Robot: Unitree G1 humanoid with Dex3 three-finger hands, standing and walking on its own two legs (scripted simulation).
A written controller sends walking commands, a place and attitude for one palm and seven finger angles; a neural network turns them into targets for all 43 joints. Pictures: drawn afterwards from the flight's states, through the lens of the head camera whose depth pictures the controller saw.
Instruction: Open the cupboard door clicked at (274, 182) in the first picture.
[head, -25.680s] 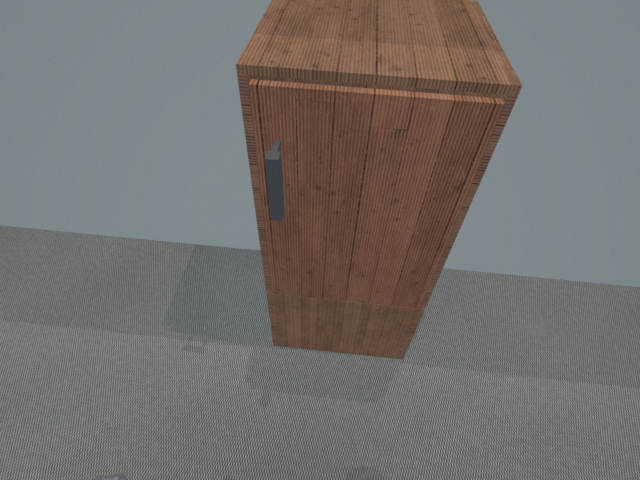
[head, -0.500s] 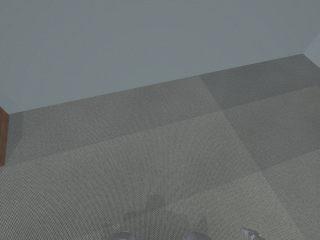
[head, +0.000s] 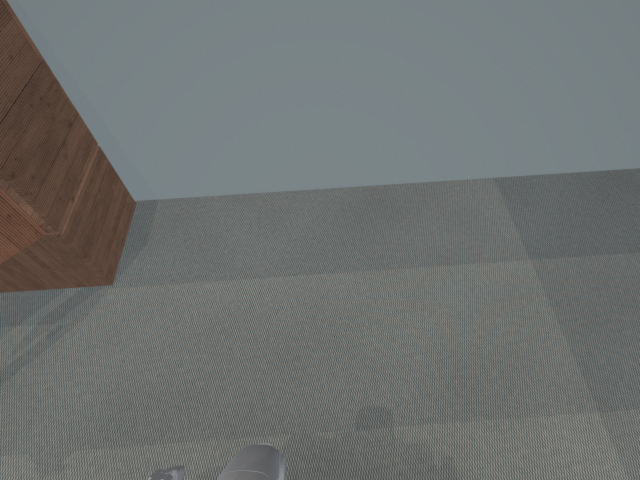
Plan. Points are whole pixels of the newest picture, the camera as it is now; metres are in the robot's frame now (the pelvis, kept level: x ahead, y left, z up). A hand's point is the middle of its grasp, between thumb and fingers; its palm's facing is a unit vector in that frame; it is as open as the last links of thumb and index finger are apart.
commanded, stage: turn to face it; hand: left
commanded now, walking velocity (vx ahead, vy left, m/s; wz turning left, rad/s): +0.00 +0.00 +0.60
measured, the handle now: out of the picture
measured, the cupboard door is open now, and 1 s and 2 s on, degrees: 46 46 46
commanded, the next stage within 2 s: take the last steps up to it in 1.28 s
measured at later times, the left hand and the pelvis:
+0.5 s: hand out of the picture +0.05 +0.25 -0.16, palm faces +0.29 -0.92 -0.27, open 7.4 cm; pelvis +0.01 +0.01 +0.00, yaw +16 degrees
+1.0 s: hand out of the picture -0.07 +0.19 -0.19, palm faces +0.60 -0.76 -0.24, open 7.3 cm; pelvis +0.02 +0.00 -0.02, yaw +36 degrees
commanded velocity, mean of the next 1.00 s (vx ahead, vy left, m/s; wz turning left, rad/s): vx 0.00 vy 0.00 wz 0.54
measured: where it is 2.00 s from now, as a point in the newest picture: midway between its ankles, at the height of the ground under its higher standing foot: outside the picture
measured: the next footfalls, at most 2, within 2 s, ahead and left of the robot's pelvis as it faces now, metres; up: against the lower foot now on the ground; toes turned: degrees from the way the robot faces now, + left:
left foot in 0.18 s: +0.03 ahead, +0.13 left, +0.00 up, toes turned +12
right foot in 0.58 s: +0.08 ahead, -0.11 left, +0.00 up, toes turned +17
